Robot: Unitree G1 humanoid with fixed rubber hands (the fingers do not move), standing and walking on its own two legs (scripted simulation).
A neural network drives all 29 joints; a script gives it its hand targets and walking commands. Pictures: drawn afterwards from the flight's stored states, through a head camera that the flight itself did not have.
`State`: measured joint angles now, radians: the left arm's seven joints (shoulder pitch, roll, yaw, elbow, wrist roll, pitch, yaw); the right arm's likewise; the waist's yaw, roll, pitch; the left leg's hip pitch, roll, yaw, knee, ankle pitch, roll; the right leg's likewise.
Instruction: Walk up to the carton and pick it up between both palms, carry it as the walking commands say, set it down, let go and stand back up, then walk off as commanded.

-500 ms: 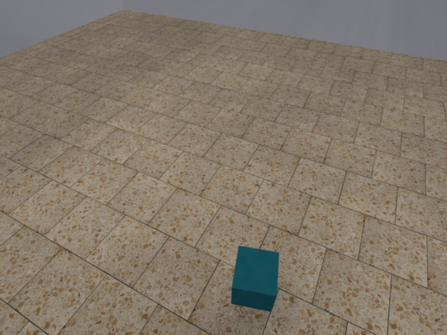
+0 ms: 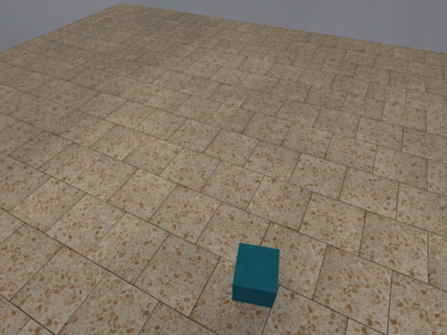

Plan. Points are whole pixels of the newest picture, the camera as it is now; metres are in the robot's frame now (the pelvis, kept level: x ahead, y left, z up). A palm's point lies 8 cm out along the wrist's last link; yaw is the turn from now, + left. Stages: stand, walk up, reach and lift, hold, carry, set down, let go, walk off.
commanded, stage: walk off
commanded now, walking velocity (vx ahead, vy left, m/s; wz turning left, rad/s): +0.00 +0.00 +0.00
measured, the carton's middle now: (255, 275) +0.49 -0.08 -0.69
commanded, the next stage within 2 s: none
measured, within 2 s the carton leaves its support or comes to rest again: neither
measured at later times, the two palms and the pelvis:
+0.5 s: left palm out of the picture +0.06 +0.23 -0.15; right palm out of the picture +0.00 -0.30 -0.17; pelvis -0.01 -0.03 -0.03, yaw -15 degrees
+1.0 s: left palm out of the picture +0.14 +0.21 -0.15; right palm out of the picture -0.09 -0.26 -0.11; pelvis -0.02 +0.00 +0.00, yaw -32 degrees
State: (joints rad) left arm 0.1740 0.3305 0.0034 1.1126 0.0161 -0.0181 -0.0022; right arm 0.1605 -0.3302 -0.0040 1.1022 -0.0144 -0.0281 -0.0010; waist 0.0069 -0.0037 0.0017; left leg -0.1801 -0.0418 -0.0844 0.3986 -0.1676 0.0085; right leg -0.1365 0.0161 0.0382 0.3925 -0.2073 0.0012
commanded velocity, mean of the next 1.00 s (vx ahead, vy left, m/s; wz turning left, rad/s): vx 0.00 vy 0.00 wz -0.60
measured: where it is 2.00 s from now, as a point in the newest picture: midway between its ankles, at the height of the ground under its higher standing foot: outside the picture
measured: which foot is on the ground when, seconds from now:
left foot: down 0.00-0.44, up 0.46-0.86, down 0.88-1.00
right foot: down 0.00-0.88, up 0.90-1.00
